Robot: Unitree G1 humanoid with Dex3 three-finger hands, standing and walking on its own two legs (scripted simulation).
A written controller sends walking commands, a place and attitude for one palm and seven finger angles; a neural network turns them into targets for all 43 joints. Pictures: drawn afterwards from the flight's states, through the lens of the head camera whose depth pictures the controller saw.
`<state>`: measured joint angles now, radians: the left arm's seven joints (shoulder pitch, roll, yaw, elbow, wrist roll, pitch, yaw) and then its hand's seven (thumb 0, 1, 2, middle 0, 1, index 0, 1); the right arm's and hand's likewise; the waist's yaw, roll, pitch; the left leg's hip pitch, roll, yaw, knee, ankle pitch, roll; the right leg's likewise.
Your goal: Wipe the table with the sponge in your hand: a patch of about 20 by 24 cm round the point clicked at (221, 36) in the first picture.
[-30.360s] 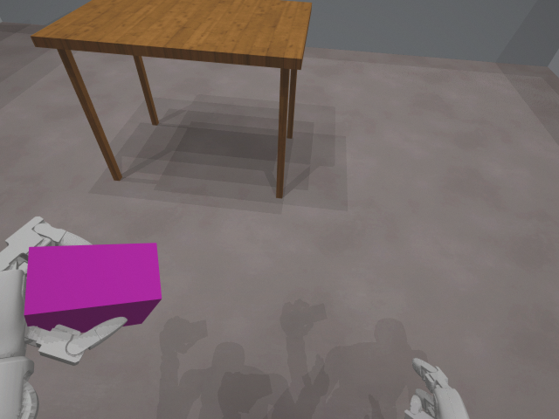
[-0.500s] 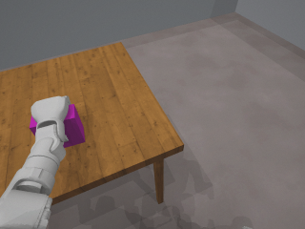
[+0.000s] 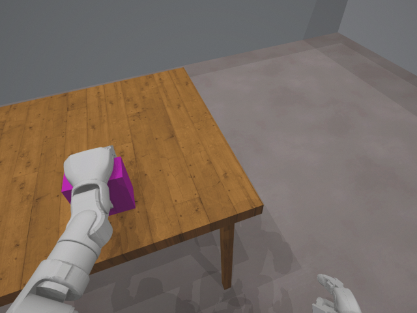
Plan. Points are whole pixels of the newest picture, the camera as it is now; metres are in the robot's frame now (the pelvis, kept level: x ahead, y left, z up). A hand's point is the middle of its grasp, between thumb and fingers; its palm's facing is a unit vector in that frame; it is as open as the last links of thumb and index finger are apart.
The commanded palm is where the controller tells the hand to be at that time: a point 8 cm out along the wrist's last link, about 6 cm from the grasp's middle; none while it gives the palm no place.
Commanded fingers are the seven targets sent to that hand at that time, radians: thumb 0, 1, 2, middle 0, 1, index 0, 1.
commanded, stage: wipe back along the middle lane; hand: left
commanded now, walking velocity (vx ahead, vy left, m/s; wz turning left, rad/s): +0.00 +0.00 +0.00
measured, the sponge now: (104, 194) +0.34 +0.28 +0.02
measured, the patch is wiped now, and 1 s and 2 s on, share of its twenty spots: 0.60 0.75 0.85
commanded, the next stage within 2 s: slide across to the third lane in 0.58 s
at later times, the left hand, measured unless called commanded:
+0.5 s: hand (100, 204) +0.29 +0.25 +0.06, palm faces +0.03 -0.05 -1.00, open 10.3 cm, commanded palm +0.25 +0.24 +0.09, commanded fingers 0.00 0.10 1.30 -1.20 -1.60 -1.20 -1.60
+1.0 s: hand (113, 211) +0.28 +0.22 +0.06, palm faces +0.00 -0.06 -1.00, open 10.3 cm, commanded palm +0.26 +0.20 +0.11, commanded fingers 0.00 0.10 1.30 -1.20 -1.60 -1.20 -1.60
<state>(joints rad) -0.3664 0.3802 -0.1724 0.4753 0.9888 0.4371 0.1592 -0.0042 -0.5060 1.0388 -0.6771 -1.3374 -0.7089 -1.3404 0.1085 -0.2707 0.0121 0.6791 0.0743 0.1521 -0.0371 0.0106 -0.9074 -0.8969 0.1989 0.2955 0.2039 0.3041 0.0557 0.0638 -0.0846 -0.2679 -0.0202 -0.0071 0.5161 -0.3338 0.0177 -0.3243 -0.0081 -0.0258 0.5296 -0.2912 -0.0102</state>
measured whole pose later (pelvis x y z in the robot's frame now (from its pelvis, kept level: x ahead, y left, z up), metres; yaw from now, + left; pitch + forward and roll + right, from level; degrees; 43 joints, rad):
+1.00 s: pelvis -0.02 -0.01 +0.00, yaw +0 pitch +0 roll +1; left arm -0.14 0.33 -0.28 0.15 0.99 0.55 0.11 -0.01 -0.50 1.04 -0.67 -1.34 -0.70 -1.34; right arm 0.04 -0.27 0.03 0.69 0.06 0.12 -0.04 0.01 -0.91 -0.90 0.20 0.30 0.20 0.30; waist 0.09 0.09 -0.05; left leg -0.18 -0.01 0.00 0.50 -0.31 0.00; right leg -0.26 0.00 -0.02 0.55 -0.29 -0.03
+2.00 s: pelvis -0.02 -0.03 +0.00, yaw -1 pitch +5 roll +1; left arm -0.55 0.31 -0.24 0.67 0.98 0.49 0.15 -0.01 -0.52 1.04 -0.69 -1.33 -0.72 -1.33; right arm 0.11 -0.28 0.02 0.74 0.08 0.15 -0.08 0.01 -0.91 -0.90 0.20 0.30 0.20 0.30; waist 0.02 0.06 -0.07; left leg -0.29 0.01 0.00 0.50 -0.30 -0.02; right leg -0.37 0.02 -0.02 0.55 -0.26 -0.05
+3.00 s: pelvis -0.02 -0.01 +0.00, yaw -1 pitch +12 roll +0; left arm -0.92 0.43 -0.12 1.16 1.02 0.32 0.22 0.00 -0.53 1.04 -0.70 -1.32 -0.74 -1.32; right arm 0.22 -0.27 0.00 0.79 0.06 0.12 -0.04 0.01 -0.91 -0.90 0.20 0.30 0.20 0.30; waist -0.08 0.04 -0.10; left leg -0.46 0.00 0.00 0.55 -0.31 0.00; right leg -0.51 0.02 -0.01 0.55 -0.25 -0.02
